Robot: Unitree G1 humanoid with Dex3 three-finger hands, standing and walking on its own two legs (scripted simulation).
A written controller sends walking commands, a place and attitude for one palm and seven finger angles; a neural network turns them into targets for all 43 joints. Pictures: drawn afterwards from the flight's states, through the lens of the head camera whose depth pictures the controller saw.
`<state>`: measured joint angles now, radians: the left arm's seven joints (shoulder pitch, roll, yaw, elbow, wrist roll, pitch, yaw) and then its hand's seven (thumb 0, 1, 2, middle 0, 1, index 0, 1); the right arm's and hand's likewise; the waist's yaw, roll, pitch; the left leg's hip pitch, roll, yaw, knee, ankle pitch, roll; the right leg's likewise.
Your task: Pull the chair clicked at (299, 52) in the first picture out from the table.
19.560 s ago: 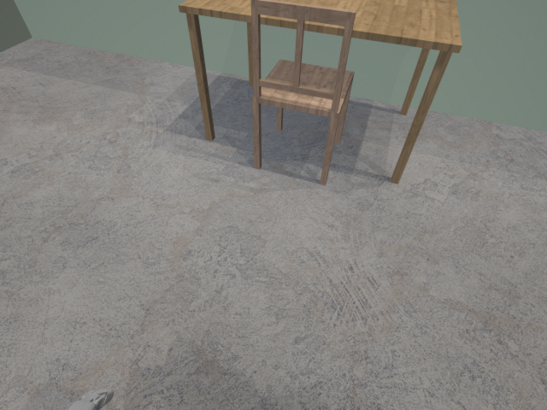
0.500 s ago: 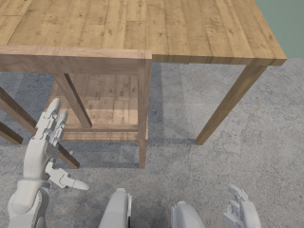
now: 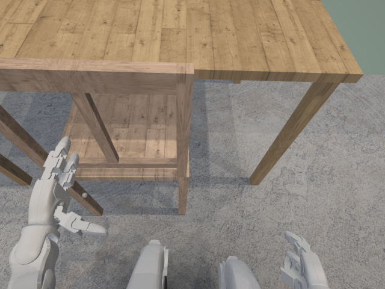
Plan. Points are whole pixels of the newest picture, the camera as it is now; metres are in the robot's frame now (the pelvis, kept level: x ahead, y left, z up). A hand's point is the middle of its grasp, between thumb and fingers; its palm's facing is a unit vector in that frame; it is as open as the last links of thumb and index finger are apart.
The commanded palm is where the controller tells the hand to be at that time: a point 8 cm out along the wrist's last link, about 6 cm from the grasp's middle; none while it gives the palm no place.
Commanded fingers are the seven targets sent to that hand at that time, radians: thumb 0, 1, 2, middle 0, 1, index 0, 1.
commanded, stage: aim the fingers beside a spindle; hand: left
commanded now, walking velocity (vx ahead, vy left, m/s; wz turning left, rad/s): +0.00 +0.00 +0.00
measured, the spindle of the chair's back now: (99, 132) +0.43 +0.23 +0.02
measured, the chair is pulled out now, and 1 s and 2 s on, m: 0.00 0.00 0.00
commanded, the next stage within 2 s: push the fingers through the gap in 0.42 s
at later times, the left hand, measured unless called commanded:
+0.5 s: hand (93, 200) +0.27 +0.19 +0.06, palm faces +0.01 -1.00 -0.05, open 16.9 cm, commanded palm +0.26 +0.26 +0.05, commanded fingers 0.00 -0.50 0.30 -0.06 -0.08 -0.06 -0.08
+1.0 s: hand (94, 176) +0.32 +0.21 +0.03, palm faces +0.09 -0.99 -0.05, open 16.9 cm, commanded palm +0.30 +0.25 +0.04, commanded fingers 0.00 -0.50 0.30 -0.06 -0.08 -0.06 -0.08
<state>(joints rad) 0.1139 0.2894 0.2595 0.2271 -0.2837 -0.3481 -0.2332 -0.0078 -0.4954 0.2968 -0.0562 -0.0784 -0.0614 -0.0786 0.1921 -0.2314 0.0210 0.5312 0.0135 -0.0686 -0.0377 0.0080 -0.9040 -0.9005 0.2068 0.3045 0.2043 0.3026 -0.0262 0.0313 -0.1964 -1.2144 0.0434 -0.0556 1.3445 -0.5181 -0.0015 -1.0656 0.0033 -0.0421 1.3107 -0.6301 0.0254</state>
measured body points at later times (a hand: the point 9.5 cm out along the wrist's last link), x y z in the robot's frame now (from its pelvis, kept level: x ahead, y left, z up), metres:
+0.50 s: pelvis +0.00 +0.00 +0.00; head +0.10 +0.02 +0.44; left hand +0.26 +0.25 +0.06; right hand +0.18 -0.25 -0.09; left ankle +0.06 +0.12 -0.61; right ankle +0.00 -0.14 -0.61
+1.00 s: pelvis +0.00 -0.01 +0.00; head +0.10 +0.00 +0.44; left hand +0.31 +0.27 +0.04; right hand +0.16 -0.26 -0.10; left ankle +0.06 +0.12 -0.61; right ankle +0.00 -0.14 -0.61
